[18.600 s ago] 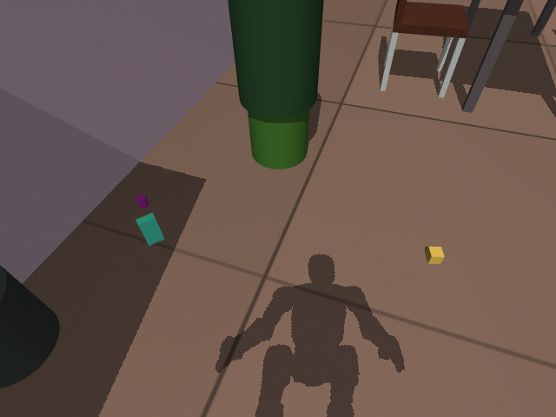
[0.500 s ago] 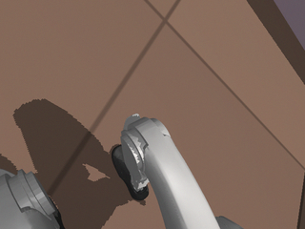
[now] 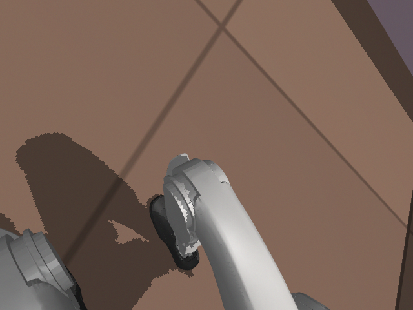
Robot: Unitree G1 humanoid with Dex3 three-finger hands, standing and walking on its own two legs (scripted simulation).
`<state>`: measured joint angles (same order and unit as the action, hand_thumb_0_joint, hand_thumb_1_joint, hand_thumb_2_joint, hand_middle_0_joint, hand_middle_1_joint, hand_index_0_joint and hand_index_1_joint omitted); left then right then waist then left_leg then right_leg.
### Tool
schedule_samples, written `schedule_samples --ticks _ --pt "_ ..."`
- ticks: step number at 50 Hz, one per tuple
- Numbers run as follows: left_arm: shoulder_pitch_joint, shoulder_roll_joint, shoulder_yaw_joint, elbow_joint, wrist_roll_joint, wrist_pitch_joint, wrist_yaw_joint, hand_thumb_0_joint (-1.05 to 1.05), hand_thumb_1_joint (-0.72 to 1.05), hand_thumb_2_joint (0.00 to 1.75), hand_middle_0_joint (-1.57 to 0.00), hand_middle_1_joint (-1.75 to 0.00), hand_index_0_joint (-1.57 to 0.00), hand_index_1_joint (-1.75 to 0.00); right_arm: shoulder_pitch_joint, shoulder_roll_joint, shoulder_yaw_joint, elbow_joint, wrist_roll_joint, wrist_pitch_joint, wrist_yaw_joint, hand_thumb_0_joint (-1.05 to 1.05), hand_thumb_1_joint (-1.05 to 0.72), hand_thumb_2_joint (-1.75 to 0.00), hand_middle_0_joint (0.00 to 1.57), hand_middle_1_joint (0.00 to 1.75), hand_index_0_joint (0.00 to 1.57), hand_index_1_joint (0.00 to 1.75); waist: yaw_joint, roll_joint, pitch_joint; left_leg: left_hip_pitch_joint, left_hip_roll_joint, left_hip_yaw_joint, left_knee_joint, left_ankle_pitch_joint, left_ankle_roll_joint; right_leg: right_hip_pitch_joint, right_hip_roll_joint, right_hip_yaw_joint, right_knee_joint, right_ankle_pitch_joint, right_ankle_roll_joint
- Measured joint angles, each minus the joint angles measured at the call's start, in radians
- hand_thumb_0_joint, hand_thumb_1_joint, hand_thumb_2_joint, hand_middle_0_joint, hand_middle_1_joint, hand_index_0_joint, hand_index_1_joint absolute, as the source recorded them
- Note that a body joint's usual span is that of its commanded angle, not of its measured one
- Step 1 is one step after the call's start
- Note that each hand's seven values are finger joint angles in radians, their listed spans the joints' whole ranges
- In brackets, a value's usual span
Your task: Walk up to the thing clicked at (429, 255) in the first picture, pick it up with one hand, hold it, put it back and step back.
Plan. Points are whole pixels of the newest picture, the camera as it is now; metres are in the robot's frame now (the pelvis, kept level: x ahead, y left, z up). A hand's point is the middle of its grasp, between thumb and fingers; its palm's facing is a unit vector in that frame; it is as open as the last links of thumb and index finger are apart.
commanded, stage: close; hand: left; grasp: from above
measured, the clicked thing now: out of the picture +0.43 +0.35 -0.30
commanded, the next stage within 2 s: settle in 0.94 s
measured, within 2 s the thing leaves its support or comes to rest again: leaves its support in 1.40 s
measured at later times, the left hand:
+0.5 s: hand out of the picture +0.42 +0.33 -0.27, palm faces -0.17 -0.40 -0.90, open 8.1 cm
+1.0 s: hand out of the picture +0.43 +0.34 -0.27, palm faces -0.17 -0.40 -0.90, open 7.9 cm
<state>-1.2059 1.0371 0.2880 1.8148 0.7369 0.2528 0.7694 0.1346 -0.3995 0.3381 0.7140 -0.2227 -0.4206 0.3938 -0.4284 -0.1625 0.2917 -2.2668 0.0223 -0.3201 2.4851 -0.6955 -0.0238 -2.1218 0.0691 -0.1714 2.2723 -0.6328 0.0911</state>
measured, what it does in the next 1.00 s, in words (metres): stands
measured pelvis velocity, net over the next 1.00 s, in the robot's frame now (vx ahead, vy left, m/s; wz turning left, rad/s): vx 0.00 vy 0.00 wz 0.00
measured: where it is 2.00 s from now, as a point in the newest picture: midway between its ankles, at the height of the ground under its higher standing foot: (132, 277)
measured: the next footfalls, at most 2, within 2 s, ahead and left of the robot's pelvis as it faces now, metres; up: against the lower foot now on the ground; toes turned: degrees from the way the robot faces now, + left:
none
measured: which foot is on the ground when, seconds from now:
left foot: down 0.00-1.00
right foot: down 0.00-1.00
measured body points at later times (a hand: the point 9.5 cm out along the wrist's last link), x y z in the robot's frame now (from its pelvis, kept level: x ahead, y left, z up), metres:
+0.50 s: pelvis +0.00 +0.00 +0.00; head +0.29 +0.11 +0.31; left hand +0.43 +0.35 -0.22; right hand +0.01 -0.24 -0.04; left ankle +0.07 +0.13 -0.29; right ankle +0.13 -0.13 -0.29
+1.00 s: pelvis +0.00 +0.00 +0.00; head +0.30 +0.12 +0.31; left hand +0.43 +0.35 -0.21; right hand +0.01 -0.24 -0.03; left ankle +0.07 +0.13 -0.29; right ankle +0.13 -0.13 -0.29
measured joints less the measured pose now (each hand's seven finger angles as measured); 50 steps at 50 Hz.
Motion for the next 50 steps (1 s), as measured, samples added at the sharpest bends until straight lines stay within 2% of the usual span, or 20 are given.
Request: schedule_samples --ticks 23,36,50 --pt "0.008 0.014 0.048 0.029 0.010 -0.008 0.009 0.00 0.26 0.34 -0.77 -0.44 -0.82 -0.45 -0.011 -0.005 0.014 -0.008 -0.005 -0.005 -0.008 0.00 -0.90 -0.90 0.19 0.30 0.19 0.30 -0.015 -0.006 0.016 0.011 0.006 -0.006 0.001 0.007 -0.008 0.001 0.004 -0.004 0.003 0.015 -0.005" --pt "0.005 0.022 0.048 0.027 -0.003 -0.008 0.013 0.01 0.30 0.21 -0.85 -0.32 -0.90 -0.33 -0.005 -0.008 0.016 -0.003 -0.007 -0.012 -0.010 0.00 -0.90 -0.90 0.19 0.30 0.19 0.30 -0.017 -0.006 0.019 0.015 0.007 -0.007 -0.001 0.004 -0.011 0.003 0.004 -0.005 0.001 0.014 -0.006" --pt "0.001 0.017 0.043 0.020 -0.004 0.001 0.011 0.02 0.31 0.16 -0.89 -0.27 -0.94 -0.28 -0.002 -0.005 0.010 0.001 -0.004 -0.014 -0.010 0.00 -0.90 -0.90 0.19 0.30 0.19 0.30 -0.014 -0.002 0.014 0.015 0.007 -0.007 -0.004 -0.002 -0.008 0.007 0.002 -0.006 -0.004 0.008 -0.005"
